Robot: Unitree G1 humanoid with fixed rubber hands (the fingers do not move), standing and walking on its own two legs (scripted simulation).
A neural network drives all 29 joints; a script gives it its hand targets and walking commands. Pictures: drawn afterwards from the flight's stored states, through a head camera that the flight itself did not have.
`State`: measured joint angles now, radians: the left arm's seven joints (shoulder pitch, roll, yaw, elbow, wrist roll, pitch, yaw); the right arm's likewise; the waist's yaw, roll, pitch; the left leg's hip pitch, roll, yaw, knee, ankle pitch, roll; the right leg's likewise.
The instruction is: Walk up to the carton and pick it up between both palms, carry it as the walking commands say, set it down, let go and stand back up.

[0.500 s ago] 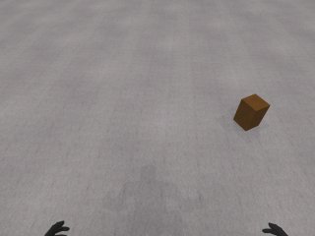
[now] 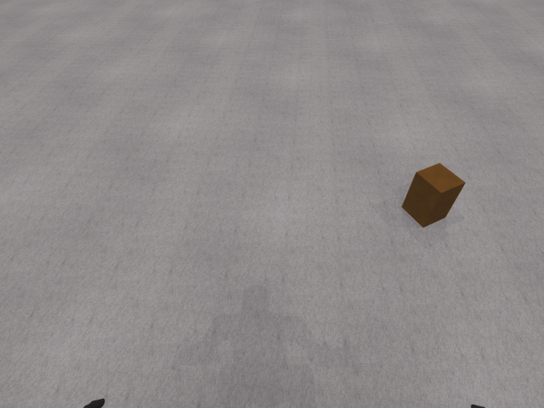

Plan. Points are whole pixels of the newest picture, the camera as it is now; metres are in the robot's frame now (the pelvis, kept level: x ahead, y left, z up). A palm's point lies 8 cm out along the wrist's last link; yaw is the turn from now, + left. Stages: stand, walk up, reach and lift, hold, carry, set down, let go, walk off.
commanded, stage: stand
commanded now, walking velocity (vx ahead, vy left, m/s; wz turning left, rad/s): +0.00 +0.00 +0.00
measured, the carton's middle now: (431, 195) +1.18 -0.73 -0.66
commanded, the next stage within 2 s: walk up in 0.22 s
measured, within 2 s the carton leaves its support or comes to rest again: neither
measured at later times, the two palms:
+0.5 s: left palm out of the picture +0.12 +0.29 -0.10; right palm out of the picture +0.07 -0.33 -0.10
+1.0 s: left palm (236, 371) +0.22 +0.08 -0.11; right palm out of the picture +0.20 -0.44 -0.13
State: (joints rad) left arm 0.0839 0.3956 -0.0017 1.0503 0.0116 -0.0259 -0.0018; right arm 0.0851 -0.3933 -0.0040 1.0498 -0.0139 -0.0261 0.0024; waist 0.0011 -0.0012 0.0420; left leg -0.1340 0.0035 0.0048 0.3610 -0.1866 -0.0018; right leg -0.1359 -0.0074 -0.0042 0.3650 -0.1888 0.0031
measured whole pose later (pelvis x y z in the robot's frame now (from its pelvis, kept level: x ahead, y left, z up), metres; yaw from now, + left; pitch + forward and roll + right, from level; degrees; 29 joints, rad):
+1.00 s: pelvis +0.17 -0.18 +0.00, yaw -18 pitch +0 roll +1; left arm 0.38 0.23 0.04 0.99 0.02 -0.07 -0.02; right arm 0.14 -0.25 -0.06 0.91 -0.04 -0.03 0.05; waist 0.05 0.05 0.04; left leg -0.58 0.13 0.08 0.97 -0.19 -0.06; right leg -0.12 0.00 -0.02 0.38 -0.26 -0.02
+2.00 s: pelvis +0.62 -0.41 +0.00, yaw -27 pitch -1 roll +2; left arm 0.31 0.21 0.05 1.04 0.02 -0.08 -0.01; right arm 0.23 -0.24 -0.07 0.98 -0.03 0.00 0.02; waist 0.03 0.05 0.06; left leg -0.52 0.11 0.07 1.09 -0.23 -0.03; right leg -0.18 -0.07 -0.13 0.40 -0.21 -0.03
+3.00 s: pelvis +0.77 -0.49 -0.01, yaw -27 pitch -1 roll -1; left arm 0.17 0.15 0.02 1.07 0.00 0.00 0.03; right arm 0.26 -0.19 -0.02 1.10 -0.02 0.03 -0.04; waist -0.01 0.05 0.03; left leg -0.17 0.05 0.04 0.48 -0.27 -0.01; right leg -0.24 0.01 -0.11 0.40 -0.14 -0.05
